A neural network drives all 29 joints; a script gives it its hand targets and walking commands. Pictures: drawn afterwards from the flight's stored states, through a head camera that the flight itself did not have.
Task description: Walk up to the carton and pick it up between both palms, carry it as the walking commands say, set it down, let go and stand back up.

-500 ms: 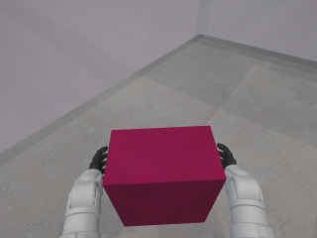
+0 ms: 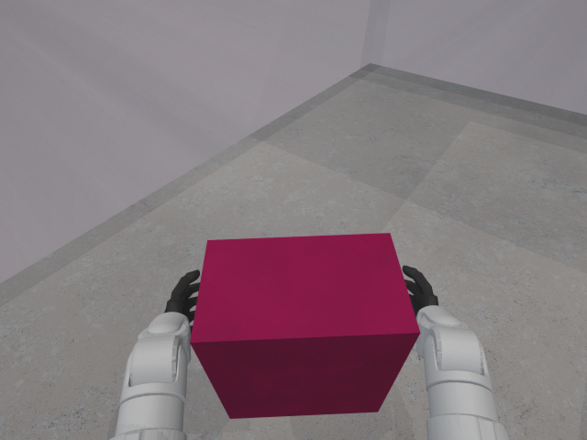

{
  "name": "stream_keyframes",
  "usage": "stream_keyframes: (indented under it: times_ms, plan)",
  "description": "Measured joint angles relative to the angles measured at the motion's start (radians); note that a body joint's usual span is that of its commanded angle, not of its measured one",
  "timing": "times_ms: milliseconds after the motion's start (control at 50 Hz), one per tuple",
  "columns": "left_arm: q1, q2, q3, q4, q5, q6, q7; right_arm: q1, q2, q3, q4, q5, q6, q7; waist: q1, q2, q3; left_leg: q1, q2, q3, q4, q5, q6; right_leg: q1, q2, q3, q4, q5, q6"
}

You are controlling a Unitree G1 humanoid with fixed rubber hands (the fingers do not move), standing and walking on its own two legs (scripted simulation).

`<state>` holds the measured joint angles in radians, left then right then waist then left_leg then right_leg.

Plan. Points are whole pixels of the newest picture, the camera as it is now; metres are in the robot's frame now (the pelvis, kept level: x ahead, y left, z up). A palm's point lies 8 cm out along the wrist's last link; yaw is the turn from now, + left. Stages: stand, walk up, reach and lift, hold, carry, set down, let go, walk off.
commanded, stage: hold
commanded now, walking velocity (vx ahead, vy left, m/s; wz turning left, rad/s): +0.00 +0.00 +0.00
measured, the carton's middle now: (301, 335) +0.30 +0.01 -0.02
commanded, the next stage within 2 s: carry in 0.36 s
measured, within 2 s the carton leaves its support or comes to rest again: neither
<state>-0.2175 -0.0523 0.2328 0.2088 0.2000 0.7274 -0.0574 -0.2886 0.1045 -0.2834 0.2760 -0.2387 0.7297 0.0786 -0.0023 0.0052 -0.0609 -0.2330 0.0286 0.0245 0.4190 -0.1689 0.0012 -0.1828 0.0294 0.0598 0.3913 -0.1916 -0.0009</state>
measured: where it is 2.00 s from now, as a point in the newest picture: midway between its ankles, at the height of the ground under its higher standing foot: outside the picture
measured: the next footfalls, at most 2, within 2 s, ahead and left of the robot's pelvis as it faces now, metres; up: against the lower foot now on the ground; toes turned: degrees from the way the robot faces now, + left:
left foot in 1.20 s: +0.09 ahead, +0.18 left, +0.00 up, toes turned -13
right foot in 1.60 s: +0.03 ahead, -0.03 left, +0.00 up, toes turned -25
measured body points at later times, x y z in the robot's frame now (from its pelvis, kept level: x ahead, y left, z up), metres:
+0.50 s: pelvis +0.00 +0.00 -0.01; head -0.06 -0.01 +0.43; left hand +0.29 +0.18 +0.06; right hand +0.30 -0.17 +0.05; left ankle +0.03 +0.12 -0.74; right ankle +0.01 -0.12 -0.74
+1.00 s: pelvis +0.01 +0.03 -0.02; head -0.04 +0.00 +0.43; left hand +0.28 +0.14 +0.07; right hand +0.21 -0.20 +0.05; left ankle -0.02 +0.16 -0.69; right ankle +0.04 -0.08 -0.74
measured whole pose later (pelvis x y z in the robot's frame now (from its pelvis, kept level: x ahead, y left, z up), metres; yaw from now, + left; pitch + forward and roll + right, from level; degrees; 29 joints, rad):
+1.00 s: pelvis +0.01 +0.03 -0.02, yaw -13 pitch +2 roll +4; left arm 0.02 -0.10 0.17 -0.40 0.01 1.18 0.07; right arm -0.07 0.11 -0.18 -0.37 -0.06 1.23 -0.06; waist 0.00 0.02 -0.14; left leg -0.39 0.01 0.13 0.98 -0.51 0.00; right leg -0.46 0.00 0.09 0.68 -0.26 -0.02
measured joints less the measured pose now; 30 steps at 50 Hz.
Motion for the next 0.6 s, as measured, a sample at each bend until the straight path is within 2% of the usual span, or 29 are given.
stream_keyframes:
  times_ms: [340, 400, 460, 540, 600]
  plan:
    - [0.019, -0.005, -0.012, -0.018, 0.000, 0.003, 0.000, 0.037, 0.006, 0.000, -0.035, 0.000, 0.000, 0.006, 0.000, 0.000, -0.003, 0.001, 0.000, 0.000, 0.000, 0.002, 0.000, 0.001, 0.000, 0.000, 0.000, 0.002, 0.001]
    - [0.017, 0.007, -0.025, -0.033, -0.028, 0.015, 0.012, 0.037, 0.004, 0.009, -0.061, 0.004, 0.015, 0.004, 0.000, -0.005, -0.002, -0.002, -0.007, 0.001, 0.032, -0.011, -0.002, -0.019, -0.006, 0.000, 0.069, -0.025, 0.003]
    - [0.017, 0.010, -0.031, -0.073, -0.049, 0.043, 0.023, 0.037, -0.001, 0.025, -0.108, 0.012, 0.051, -0.002, 0.000, 0.000, -0.017, -0.016, -0.011, 0.002, 0.100, -0.050, -0.003, -0.037, -0.009, 0.000, 0.146, -0.077, 0.003]
    - [0.020, 0.010, -0.051, -0.150, -0.069, 0.126, 0.047, 0.037, -0.015, 0.037, -0.175, 0.040, 0.132, -0.010, 0.000, 0.007, -0.058, -0.063, -0.011, 0.003, 0.262, -0.196, -0.003, -0.065, -0.013, 0.013, 0.200, -0.111, 0.003]
    - [0.034, 0.006, -0.068, -0.243, -0.092, 0.205, 0.068, 0.045, -0.027, 0.051, -0.269, 0.083, 0.218, -0.037, -0.001, 0.010, -0.101, -0.064, -0.011, 0.001, 0.248, -0.204, -0.003, -0.116, -0.019, 0.042, 0.206, -0.108, 0.019]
